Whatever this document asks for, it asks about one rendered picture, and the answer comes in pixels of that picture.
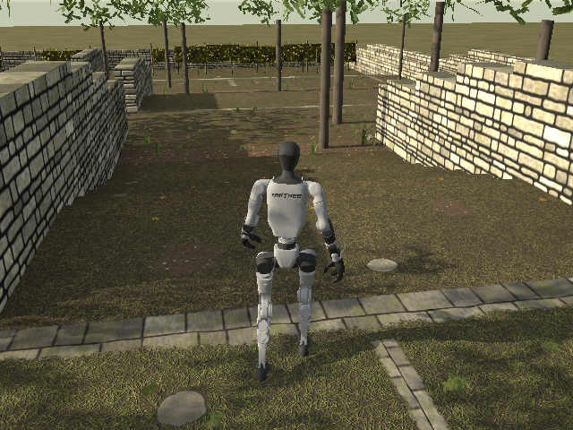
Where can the robot left upper arm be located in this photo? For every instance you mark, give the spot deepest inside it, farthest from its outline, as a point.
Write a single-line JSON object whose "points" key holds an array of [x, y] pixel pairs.
{"points": [[259, 188]]}

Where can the robot left shin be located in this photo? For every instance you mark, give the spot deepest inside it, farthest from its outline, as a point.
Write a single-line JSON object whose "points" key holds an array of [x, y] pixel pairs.
{"points": [[262, 337]]}

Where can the robot left thigh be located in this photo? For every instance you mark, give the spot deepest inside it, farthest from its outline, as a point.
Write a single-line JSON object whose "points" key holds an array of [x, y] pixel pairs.
{"points": [[264, 273]]}

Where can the left robot forearm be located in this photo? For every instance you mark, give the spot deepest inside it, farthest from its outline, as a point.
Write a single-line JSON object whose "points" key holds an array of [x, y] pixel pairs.
{"points": [[246, 230]]}

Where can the robot left hand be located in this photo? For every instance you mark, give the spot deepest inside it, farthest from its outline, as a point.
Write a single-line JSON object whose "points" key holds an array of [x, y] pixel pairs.
{"points": [[247, 244]]}

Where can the right robot forearm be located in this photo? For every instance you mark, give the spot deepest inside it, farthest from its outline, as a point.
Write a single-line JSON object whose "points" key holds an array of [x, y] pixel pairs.
{"points": [[331, 243]]}

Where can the robot right hand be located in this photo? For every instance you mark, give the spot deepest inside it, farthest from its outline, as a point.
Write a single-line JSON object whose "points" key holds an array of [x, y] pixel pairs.
{"points": [[340, 268]]}

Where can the robot right upper arm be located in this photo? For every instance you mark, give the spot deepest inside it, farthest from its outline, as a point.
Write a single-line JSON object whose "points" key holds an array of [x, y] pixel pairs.
{"points": [[320, 205]]}

